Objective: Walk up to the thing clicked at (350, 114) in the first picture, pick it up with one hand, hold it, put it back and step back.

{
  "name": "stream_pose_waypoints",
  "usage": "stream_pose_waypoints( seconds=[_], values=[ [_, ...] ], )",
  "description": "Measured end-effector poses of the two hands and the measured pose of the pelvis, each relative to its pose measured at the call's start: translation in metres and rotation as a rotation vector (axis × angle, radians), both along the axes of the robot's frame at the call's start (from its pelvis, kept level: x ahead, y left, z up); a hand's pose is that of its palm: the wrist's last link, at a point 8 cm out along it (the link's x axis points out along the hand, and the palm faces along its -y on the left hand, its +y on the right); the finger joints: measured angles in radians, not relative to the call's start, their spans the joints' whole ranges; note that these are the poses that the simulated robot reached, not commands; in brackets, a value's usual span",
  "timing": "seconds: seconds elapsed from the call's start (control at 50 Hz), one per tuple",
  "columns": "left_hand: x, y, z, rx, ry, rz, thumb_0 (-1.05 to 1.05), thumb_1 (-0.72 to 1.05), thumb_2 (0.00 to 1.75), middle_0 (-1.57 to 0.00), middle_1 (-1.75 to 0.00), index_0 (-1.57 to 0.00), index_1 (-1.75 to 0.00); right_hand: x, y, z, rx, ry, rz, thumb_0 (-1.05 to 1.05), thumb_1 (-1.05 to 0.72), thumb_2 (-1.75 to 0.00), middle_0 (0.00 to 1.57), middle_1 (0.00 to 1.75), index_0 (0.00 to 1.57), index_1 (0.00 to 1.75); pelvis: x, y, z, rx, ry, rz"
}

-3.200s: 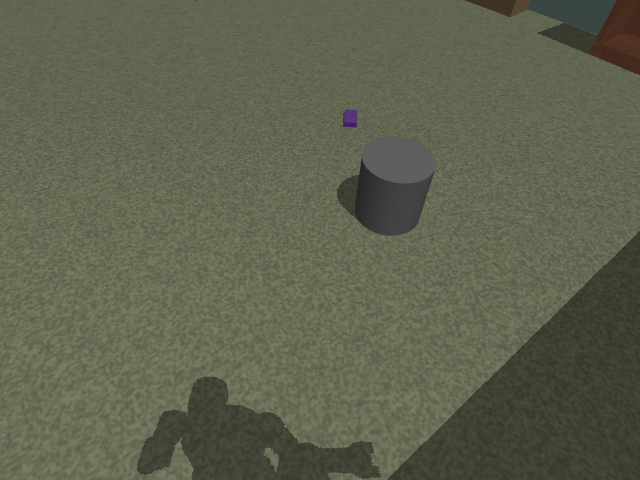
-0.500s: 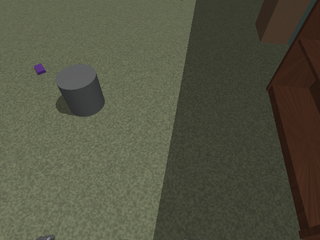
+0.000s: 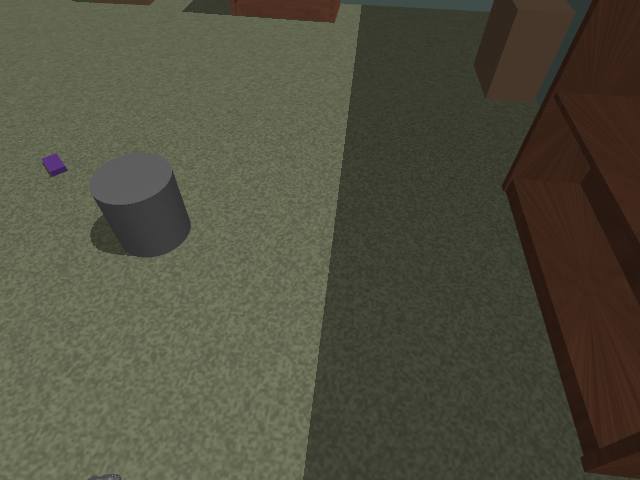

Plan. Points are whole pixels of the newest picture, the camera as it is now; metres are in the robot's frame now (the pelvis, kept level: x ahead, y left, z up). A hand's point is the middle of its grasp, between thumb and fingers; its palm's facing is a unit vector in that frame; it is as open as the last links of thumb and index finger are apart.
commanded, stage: walk up
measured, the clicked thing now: (54, 164) +1.55 +1.29 -0.76
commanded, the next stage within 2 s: stand in 0.04 s
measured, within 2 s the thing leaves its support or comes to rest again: neither
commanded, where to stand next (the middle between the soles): +0.07 +0.00 m, yaw +4 degrees
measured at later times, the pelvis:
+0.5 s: pelvis +0.00 +0.01 +0.01, yaw +2 degrees
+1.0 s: pelvis +0.00 +0.01 +0.01, yaw +3 degrees
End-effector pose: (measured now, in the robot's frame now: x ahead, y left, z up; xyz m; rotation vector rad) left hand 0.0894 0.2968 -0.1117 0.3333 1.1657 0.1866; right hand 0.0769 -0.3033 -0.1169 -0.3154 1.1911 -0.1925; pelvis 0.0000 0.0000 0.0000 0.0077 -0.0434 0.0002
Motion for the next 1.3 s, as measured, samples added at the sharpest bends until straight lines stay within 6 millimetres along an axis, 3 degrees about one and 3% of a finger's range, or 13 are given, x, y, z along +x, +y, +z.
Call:
stream_pose_waypoints(
  seconds=[0.24, 0.5, 0.8, 1.3],
  values=[
    [-0.007, 0.005, 0.002, -0.009, 0.034, 0.021, 0.0, 0.91, 0.9, -0.21, -0.3, -0.2, -0.3, 0.002, 0.012, 0.002, 0.008, 0.032, 0.002, 0.01, -0.9, -0.9, 0.2, 0.3, 0.2, 0.3, 0.0, 0.006, 0.006, -0.005, 0.002, 0.025],
    [-0.033, 0.009, -0.001, -0.015, 0.062, 0.06, 0.0, 0.91, 0.9, -0.21, -0.3, -0.2, -0.3, 0.01, 0.016, 0.007, 0.002, 0.01, 0.024, 0.01, -0.9, -0.9, 0.2, 0.3, 0.2, 0.3, -0.005, 0.008, 0.008, -0.007, -0.003, 0.042],
    [-0.058, 0.011, -0.002, -0.014, 0.105, 0.087, 0.0, 0.91, 0.9, -0.21, -0.3, -0.2, -0.3, 0.002, 0.017, 0.004, 0.008, 0.043, 0.029, 0.01, -0.9, -0.9, 0.2, 0.3, 0.2, 0.3, -0.007, 0.009, 0.008, -0.007, 0.003, 0.053],
    [-0.032, 0.01, -0.001, -0.016, 0.069, 0.082, 0.0, 0.91, 0.9, -0.21, -0.3, -0.2, -0.3, 0.017, 0.017, 0.006, -0.003, 0.045, 0.044, 0.01, -0.9, -0.9, 0.2, 0.3, 0.2, 0.3, 0.006, 0.009, 0.008, -0.009, 0.011, 0.065]
  ],
)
